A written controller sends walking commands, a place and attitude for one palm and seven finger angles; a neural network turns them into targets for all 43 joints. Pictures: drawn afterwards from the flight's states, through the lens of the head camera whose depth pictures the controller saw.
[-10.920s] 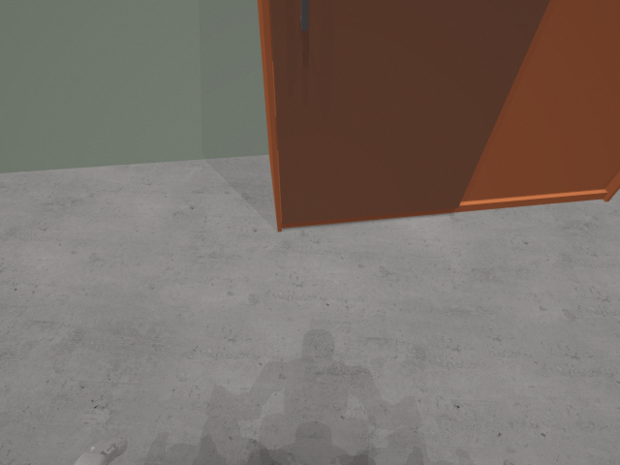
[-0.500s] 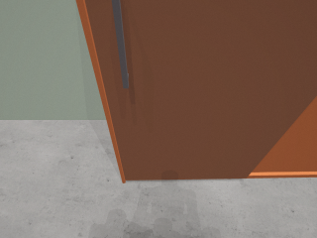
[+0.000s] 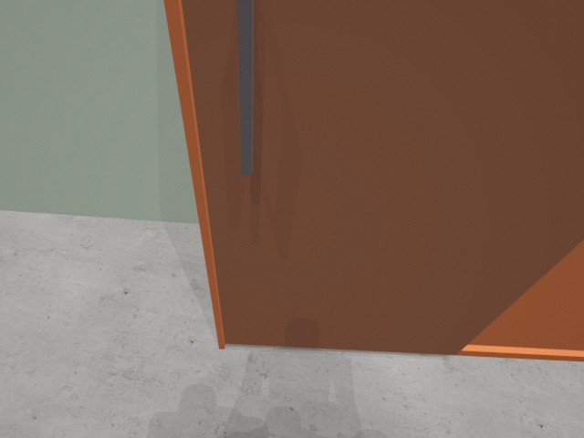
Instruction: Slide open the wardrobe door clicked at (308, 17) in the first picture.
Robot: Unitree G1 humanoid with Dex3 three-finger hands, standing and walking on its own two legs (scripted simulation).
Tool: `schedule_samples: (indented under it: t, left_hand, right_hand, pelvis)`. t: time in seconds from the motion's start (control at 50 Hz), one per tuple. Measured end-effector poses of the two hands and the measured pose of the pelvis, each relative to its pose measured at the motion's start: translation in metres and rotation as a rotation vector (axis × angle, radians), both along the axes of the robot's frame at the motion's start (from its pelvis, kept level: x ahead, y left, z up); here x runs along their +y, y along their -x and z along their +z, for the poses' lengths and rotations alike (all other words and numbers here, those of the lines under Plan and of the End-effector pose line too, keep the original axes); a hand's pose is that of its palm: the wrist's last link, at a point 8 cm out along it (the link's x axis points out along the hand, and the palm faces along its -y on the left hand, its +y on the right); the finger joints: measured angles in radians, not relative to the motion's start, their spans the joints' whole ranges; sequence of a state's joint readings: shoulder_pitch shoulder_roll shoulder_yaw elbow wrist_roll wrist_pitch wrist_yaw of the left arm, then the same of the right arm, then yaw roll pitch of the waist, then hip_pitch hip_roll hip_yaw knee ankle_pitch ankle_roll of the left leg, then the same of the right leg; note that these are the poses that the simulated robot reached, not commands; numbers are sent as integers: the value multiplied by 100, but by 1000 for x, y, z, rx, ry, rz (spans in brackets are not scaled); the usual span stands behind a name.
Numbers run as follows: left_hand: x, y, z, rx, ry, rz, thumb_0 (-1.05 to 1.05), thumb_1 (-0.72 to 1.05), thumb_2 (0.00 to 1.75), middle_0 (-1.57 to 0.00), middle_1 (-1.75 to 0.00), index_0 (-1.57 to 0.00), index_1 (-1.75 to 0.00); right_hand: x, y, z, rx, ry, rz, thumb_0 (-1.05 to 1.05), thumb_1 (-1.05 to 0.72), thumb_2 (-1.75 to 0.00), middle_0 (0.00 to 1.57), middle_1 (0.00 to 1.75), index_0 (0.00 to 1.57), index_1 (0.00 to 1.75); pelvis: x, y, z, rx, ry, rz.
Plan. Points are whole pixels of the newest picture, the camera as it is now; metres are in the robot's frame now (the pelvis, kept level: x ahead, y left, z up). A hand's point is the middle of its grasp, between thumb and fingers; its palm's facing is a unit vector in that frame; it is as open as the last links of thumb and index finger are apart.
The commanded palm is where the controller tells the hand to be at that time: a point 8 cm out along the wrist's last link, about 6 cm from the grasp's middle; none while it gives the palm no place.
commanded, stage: come to a stop and stand still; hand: left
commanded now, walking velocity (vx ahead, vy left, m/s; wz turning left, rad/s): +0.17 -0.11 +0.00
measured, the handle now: (247, 73) +0.51 +0.12 +0.25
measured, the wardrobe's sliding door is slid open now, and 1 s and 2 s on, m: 0.00 0.00 0.00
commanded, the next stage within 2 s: look again from close up in 1.76 s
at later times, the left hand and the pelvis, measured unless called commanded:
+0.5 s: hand out of the picture +0.12 +0.16 -0.17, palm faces +0.14 -0.97 -0.19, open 7.2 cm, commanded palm none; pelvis +0.05 -0.02 +0.00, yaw +5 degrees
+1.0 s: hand out of the picture -0.03 +0.14 -0.16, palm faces +0.10 -0.98 -0.15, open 7.4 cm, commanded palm none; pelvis +0.01 -0.01 +0.01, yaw +3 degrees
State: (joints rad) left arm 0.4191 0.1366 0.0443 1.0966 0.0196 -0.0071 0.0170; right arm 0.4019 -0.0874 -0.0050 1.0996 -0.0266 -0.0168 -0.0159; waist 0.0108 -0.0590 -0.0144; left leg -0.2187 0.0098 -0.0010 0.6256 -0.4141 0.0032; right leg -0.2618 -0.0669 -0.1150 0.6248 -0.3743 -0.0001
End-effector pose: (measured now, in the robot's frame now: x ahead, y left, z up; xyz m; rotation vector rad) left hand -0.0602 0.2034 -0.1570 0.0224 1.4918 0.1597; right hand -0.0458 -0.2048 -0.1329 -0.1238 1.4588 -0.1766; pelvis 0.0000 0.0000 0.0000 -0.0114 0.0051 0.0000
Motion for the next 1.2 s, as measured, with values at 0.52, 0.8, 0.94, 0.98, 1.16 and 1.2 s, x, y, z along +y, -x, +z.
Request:
schedule_samples:
  t: [0.52,0.8,0.94,0.98,1.16,1.2]
  left_hand:
    - [8,-163,14,-277,-107,3,0,93,90,-20,-30,-20,-30]
    - [13,-67,18,-86,-67,37,0,91,90,-20,-30,-20,-30]
    - [-8,-28,24,-19,-57,8,1,91,90,-20,-30,-20,-30]
    - [-12,-23,24,-21,-48,7,1,90,90,-20,-30,-20,-30]
    - [-26,-20,16,-55,-5,-4,1,90,90,-20,-30,-20,-30]
    - [-27,-20,16,-59,0,-6,1,90,90,-20,-30,-20,-30]
  right_hand:
    - [-48,-157,1,-169,58,107,1,-91,-90,20,29,20,30]
    - [-10,-166,15,-267,17,164,0,-93,-90,20,29,21,30]
    - [-20,-136,5,-240,-8,95,-1,-94,-90,21,29,21,30]
    - [-25,-125,6,-222,0,92,-1,-95,-90,21,29,21,30]
    - [-34,-63,9,-88,21,71,0,-93,-90,20,29,20,30]
    - [-31,-49,9,-58,15,62,0,-92,-90,20,29,20,30]
  pelvis:
    - [-20,-47,0,-26,-17,90]
    - [-3,-25,11,10,-16,65]
    - [-8,-13,12,-5,-15,56]
    - [-9,-11,13,-15,-15,55]
    - [-15,-2,15,-35,-7,59]
    - [-15,-1,15,-34,-5,59]
